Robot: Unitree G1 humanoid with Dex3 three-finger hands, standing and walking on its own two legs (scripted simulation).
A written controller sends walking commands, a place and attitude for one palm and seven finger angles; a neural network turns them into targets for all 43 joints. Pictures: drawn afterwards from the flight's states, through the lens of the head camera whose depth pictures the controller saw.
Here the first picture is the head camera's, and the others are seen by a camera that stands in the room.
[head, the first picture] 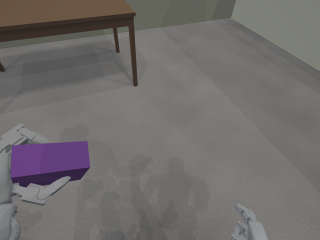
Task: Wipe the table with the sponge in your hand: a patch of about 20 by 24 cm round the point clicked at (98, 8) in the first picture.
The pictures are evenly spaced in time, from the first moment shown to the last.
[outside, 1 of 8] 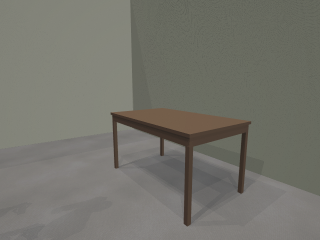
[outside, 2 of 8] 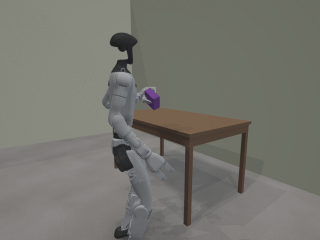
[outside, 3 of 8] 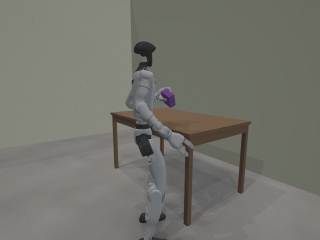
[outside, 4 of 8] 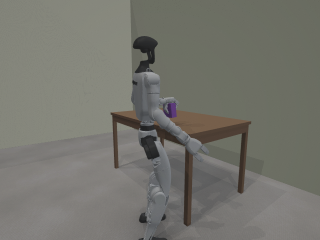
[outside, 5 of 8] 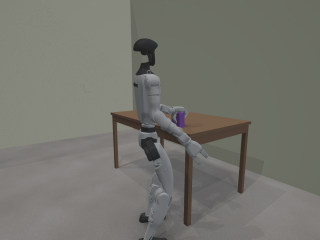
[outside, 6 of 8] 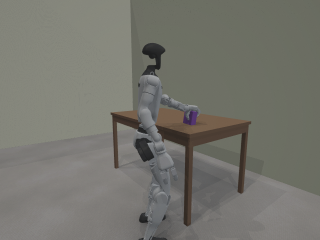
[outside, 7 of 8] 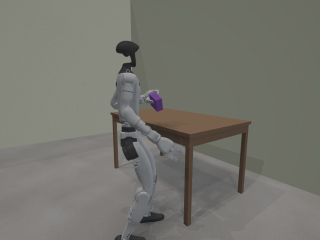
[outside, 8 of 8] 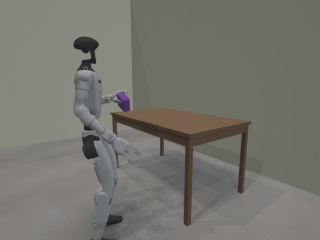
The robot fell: no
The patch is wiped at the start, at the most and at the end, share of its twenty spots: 0.00 1.00 1.00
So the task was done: yes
